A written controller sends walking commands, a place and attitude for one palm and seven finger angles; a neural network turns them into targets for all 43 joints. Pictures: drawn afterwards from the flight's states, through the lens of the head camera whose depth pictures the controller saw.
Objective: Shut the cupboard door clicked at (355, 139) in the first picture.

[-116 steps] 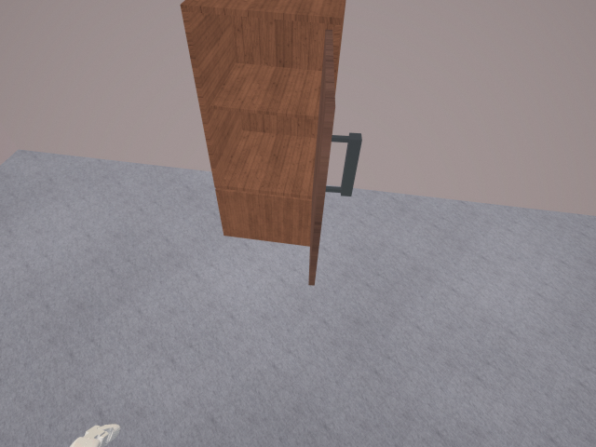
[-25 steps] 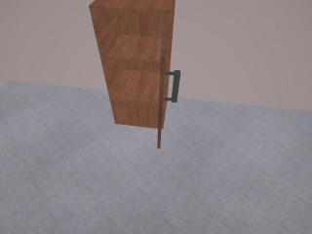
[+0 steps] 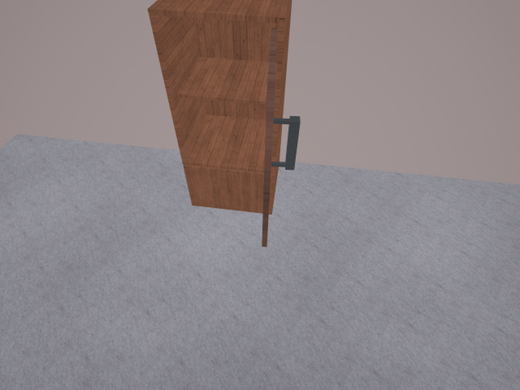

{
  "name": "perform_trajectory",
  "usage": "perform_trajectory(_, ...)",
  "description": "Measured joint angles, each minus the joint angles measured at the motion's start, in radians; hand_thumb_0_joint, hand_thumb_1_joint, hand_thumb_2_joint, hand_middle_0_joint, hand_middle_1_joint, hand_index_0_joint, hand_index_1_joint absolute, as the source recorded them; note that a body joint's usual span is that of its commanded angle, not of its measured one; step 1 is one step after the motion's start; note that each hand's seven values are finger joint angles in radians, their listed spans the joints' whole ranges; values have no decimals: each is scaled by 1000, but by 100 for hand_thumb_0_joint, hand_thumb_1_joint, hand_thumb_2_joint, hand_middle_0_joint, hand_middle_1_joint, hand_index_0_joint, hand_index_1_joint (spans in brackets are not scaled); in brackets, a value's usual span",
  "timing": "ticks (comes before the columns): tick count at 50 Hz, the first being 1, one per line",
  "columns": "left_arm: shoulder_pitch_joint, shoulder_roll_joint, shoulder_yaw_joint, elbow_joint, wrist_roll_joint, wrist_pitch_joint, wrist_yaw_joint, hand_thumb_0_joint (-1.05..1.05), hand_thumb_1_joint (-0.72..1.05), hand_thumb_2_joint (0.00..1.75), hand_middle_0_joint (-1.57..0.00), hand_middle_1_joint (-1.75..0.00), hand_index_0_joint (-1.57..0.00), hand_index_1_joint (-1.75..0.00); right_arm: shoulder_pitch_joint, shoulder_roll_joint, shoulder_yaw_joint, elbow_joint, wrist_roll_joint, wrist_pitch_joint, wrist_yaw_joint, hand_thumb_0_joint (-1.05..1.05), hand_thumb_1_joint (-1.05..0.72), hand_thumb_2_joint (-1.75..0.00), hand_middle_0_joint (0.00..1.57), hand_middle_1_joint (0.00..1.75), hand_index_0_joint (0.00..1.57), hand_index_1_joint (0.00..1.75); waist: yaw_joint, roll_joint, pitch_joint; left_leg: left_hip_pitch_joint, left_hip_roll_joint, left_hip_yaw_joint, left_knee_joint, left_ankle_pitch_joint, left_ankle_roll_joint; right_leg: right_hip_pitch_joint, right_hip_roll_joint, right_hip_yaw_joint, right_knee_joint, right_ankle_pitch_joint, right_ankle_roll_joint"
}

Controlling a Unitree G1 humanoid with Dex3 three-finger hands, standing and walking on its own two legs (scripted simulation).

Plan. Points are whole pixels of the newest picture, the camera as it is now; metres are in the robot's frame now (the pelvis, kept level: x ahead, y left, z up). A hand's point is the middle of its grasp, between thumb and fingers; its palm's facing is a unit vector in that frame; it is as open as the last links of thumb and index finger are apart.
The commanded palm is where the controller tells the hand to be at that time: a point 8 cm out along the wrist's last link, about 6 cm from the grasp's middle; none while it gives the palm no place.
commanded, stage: look at it before walking up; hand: left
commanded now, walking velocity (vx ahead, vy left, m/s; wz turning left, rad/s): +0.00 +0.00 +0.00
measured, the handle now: (283, 144) +0.70 -0.02 -0.04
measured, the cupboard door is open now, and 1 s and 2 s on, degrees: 95 95 95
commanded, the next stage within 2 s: walk around to get in front in 0.48 s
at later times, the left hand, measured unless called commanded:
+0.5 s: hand out of the picture +0.07 +0.25 -0.16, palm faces -0.02 -0.94 -0.34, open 7.4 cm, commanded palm none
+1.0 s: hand out of the picture +0.05 +0.18 -0.18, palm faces -0.14 -0.95 -0.28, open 7.4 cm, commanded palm none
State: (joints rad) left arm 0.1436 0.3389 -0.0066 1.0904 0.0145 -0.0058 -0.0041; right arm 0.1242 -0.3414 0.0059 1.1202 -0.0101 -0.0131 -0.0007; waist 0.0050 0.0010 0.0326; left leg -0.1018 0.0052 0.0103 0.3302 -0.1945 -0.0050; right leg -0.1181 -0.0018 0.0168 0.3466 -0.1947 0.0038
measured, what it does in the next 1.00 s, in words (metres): stands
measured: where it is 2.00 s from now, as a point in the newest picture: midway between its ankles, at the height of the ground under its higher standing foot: outside the picture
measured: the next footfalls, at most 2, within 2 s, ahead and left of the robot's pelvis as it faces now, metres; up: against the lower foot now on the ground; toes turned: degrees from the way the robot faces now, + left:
left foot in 1.60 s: +0.03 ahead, +0.11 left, +0.00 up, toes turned -30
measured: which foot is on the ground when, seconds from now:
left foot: down 0.00-1.00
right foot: down 0.00-1.00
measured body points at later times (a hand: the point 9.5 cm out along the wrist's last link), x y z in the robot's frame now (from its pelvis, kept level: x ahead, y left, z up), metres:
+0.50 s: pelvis +0.00 +0.00 +0.00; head +0.00 +0.00 +0.45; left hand +0.07 +0.29 -0.13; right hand +0.07 -0.30 -0.13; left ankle -0.01 +0.12 -0.75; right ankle +0.00 -0.12 -0.75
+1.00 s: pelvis -0.03 -0.02 -0.03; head -0.01 -0.05 +0.42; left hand +0.06 +0.23 -0.16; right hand +0.00 -0.28 -0.19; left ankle -0.01 +0.12 -0.75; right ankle -0.03 -0.11 -0.75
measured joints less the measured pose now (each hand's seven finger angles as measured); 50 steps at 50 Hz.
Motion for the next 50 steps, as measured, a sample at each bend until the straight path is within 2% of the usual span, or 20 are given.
perform_trajectory(32,1,0,3,2,1,-2,0,1,90,89,-20,-30,-21,-30,2,-1,0,0,-1,-2,-1,0,-91,-90,21,30,21,30,3,-1,-1,2,6,0,-6,7,-5,2,6,0,-8,9,-5)
perform_trajectory(36,13,-11,11,-13,-1,18,8,1,90,89,-20,-30,-21,-30,-2,11,-8,-21,-3,7,-14,0,-91,-90,21,30,21,30,12,1,0,-18,16,26,33,-13,-8,-30,16,25,32,-1,-5)
perform_trajectory(43,50,-55,25,-64,4,59,-1,1,90,89,-20,-30,-21,-30,17,78,-24,-90,-5,29,-20,0,-91,-90,21,30,20,30,13,-15,28,-74,32,95,148,-72,-9,-138,37,90,197,-54,-6)
perform_trajectory(47,69,-83,39,-97,6,73,-10,1,90,89,-20,-30,-21,-30,33,107,-35,-113,-7,36,-16,0,-91,-90,21,30,21,30,23,-19,58,-89,48,148,211,-104,-15,-217,17,32,398,-190,10)
perform_trajectory(49,85,-102,44,-112,7,71,-15,1,90,89,-20,-30,-21,-30,44,109,-42,-119,-10,41,-14,0,-91,-90,21,30,21,30,27,0,64,-102,72,165,258,-128,-28,-207,6,-4,401,-194,12)
perform_trajectory(50,96,-110,46,-122,10,64,-18,1,90,89,-20,-30,-21,-30,50,107,-46,-123,-9,46,-13,0,-91,-90,21,30,21,30,29,14,61,-123,90,168,303,-150,-37,-194,9,-14,362,-147,-2)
